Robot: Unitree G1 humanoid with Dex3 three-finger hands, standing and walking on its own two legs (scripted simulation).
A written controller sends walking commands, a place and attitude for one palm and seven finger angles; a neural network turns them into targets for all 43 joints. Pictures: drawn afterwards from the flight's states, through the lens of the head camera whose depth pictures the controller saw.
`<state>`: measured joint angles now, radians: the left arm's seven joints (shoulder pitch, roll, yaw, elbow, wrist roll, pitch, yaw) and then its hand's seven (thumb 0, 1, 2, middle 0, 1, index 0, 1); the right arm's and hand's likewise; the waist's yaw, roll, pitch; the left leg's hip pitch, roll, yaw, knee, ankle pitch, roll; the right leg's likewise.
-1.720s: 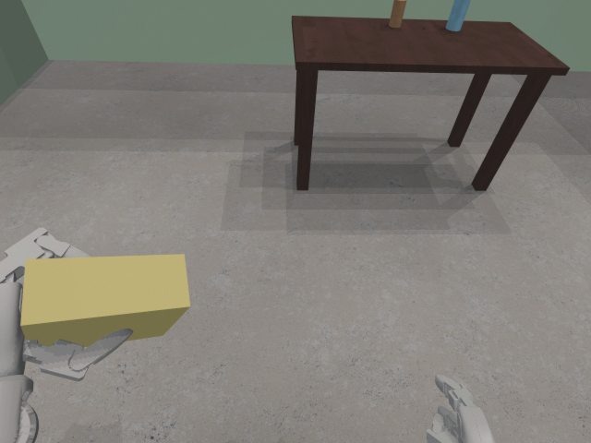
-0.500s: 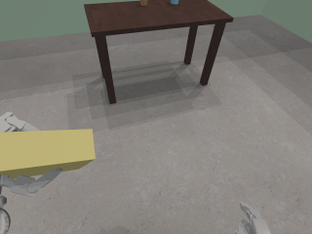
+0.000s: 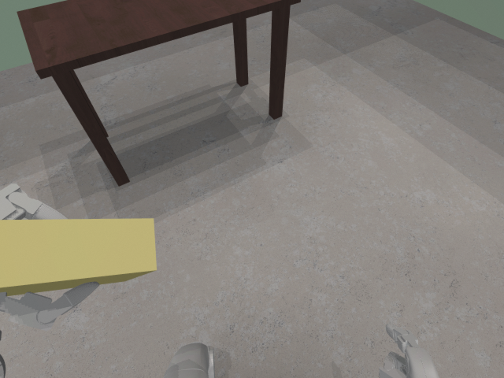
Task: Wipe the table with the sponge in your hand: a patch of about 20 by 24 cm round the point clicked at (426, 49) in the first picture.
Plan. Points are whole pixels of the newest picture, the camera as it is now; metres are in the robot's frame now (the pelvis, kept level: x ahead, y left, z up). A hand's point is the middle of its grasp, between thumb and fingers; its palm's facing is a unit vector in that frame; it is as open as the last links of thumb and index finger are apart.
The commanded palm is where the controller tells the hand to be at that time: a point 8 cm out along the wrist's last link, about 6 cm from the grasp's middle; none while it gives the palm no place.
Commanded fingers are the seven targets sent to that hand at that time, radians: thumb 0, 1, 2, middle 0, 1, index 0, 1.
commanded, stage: walk to a spot facing it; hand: left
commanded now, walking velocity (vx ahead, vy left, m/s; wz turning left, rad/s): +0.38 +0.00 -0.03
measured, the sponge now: (98, 256) +0.23 +0.18 +0.15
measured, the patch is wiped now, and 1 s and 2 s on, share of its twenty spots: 0.00 0.00 0.00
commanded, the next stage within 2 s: none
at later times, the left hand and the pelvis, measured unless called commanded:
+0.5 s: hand (110, 145) +0.37 +0.19 +0.19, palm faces +0.38 -0.78 -0.49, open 9.7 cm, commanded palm +0.32 +0.24 +0.19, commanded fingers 0.00 0.10 1.30 -1.20 -1.60 -1.20 -1.60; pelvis +0.15 -0.03 +0.00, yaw -2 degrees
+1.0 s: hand (145, 77) +0.53 +0.19 +0.19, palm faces +0.41 -0.82 -0.40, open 9.7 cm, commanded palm +0.46 +0.23 +0.19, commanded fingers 0.00 0.10 1.30 -1.20 -1.60 -1.20 -1.60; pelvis +0.30 -0.05 -0.01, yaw +0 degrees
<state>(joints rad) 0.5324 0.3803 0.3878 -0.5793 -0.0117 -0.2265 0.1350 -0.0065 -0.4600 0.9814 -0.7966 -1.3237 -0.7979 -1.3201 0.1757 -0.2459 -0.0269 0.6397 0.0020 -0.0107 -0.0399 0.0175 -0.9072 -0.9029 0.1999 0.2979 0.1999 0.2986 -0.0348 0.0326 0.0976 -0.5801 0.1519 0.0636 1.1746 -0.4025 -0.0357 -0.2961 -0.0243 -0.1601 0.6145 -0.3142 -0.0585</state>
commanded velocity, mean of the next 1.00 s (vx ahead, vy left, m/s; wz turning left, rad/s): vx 0.38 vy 0.00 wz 0.06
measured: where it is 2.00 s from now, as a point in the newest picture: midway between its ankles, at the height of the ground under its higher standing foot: (288, 268)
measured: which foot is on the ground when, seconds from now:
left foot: up 0.00-0.16, down 0.18-0.50, up 0.52-0.86, down 0.88-1.00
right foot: down 0.00-0.18, up 0.20-0.48, down 0.50-0.90, up 0.92-1.00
